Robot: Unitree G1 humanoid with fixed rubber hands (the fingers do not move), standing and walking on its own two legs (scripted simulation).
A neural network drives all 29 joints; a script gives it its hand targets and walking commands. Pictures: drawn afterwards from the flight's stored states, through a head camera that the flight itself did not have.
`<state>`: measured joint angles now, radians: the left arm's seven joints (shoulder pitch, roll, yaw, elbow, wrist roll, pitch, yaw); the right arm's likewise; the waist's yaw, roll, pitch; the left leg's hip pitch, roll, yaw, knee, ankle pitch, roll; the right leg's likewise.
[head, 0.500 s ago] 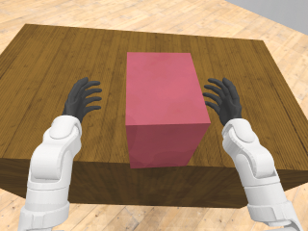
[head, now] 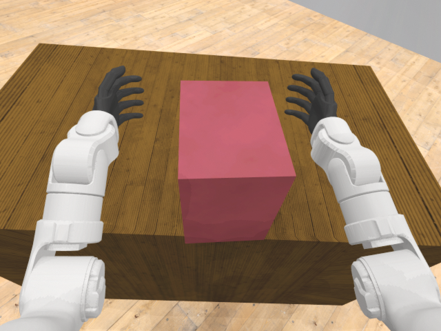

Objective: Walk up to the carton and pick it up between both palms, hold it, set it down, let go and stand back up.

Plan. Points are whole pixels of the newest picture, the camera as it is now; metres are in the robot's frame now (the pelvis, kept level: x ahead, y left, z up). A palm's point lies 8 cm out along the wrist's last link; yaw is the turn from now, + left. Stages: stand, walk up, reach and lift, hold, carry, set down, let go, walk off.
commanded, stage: reach and lift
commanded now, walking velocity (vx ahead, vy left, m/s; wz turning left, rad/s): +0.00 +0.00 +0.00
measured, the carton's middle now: (225, 165) +0.41 +0.01 +0.04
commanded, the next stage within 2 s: none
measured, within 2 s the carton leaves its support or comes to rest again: neither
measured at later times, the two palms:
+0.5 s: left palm (130, 153) +0.40 +0.19 +0.07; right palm (301, 153) +0.41 -0.14 +0.09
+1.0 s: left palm (138, 153) +0.41 +0.17 +0.07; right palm (295, 158) +0.41 -0.13 +0.07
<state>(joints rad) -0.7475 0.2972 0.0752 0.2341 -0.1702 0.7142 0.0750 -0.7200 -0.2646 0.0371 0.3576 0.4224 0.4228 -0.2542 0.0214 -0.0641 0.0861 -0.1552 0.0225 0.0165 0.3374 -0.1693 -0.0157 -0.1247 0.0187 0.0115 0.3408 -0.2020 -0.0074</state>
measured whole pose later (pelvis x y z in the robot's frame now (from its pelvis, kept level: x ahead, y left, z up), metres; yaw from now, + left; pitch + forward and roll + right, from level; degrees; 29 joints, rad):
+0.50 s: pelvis +0.01 +0.00 +0.00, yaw +0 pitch +1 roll +0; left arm -0.62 0.19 0.08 0.54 -0.06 0.25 0.01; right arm -0.61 -0.14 0.06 0.60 0.28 0.11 -0.24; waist 0.02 -0.06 0.09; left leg -0.19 0.03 0.02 0.35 -0.18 -0.02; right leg -0.14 0.03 0.01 0.32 -0.20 -0.01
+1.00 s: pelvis +0.02 +0.00 +0.00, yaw +0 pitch +5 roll -1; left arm -0.60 0.12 0.08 0.65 -0.02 0.10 0.05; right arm -0.59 -0.11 0.06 0.73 0.24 -0.02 -0.22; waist 0.02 -0.06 0.00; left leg -0.27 0.04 0.02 0.39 -0.21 -0.02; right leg -0.21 0.03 0.01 0.32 -0.21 -0.01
